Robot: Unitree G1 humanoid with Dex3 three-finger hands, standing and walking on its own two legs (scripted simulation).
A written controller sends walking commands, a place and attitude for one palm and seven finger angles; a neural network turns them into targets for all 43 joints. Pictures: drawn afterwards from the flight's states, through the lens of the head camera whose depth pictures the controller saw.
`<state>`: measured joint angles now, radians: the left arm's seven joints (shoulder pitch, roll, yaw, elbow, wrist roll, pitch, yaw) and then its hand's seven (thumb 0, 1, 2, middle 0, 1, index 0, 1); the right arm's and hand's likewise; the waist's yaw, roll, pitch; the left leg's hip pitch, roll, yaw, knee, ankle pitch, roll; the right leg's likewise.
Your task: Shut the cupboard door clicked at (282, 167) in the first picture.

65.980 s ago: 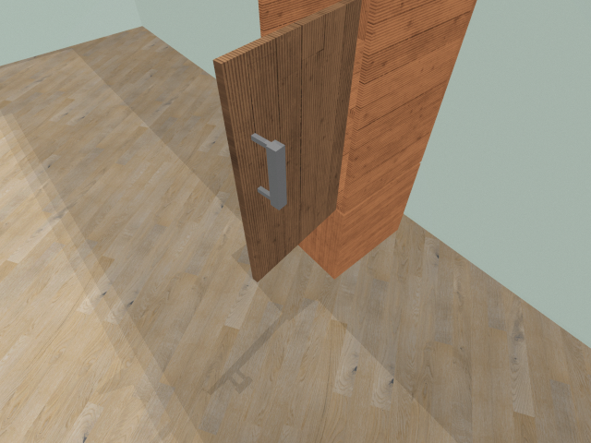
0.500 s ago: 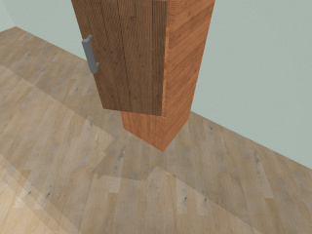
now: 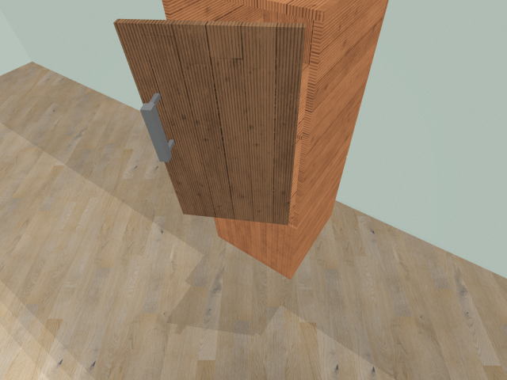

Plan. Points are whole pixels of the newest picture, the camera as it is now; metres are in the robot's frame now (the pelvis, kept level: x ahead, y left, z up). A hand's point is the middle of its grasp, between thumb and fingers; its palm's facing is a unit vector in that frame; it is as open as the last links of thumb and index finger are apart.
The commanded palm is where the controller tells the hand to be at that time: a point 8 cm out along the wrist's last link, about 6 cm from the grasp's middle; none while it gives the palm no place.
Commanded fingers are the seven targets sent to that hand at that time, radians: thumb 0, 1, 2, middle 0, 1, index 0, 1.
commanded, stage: take the last steps up to it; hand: left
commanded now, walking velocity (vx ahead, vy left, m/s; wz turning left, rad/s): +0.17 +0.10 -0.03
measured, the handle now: (160, 128) +0.60 +0.25 +0.04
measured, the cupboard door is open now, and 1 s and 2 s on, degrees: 26 26 26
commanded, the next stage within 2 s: come to a stop and stand still in 0.02 s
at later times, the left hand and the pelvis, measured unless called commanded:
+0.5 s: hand out of the picture +0.14 +0.24 -0.17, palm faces +0.04 -0.97 -0.26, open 7.4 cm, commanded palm none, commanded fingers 0.00 0.90 0.90 -0.20 -0.30 -0.20 -0.30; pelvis +0.11 +0.04 +0.01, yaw -2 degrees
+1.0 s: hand (159, 379) +0.15 +0.19 -0.16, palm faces +0.04 -0.98 -0.20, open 7.2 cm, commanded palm none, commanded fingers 0.00 0.90 0.90 -0.20 -0.30 -0.20 -0.30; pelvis +0.10 +0.01 +0.01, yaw +0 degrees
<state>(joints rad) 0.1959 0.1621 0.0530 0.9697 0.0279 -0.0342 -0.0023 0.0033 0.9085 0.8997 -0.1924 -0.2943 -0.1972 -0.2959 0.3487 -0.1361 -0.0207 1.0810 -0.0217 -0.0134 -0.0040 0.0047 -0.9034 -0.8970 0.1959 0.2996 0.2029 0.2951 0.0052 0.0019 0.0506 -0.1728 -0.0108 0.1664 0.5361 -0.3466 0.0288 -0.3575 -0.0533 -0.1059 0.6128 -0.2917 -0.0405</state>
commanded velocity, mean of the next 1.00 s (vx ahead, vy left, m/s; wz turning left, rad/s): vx -0.10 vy -0.03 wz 0.00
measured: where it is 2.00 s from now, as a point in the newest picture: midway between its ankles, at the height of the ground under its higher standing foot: outside the picture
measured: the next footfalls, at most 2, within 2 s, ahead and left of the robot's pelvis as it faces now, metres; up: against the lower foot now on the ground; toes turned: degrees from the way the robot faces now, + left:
left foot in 0.30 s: +0.19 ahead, +0.19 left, +0.00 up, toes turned +6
right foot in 0.58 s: +0.16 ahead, -0.06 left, +0.00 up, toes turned -6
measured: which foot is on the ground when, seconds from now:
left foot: down 0.00-0.00, up 0.02-0.28, down 0.30-0.58, up 0.60-0.80, down 0.82-1.00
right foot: down 0.00-0.32, up 0.34-0.56, down 0.58-1.00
